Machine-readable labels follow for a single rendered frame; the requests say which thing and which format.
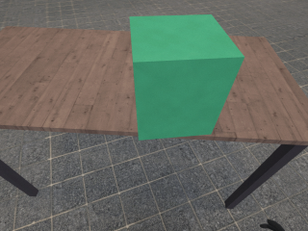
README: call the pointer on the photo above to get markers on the table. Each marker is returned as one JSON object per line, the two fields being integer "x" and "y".
{"x": 82, "y": 81}

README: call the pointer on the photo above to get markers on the carton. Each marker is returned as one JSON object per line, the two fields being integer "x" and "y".
{"x": 184, "y": 68}

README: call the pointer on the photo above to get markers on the robot right hand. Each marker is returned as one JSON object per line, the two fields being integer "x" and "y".
{"x": 272, "y": 225}

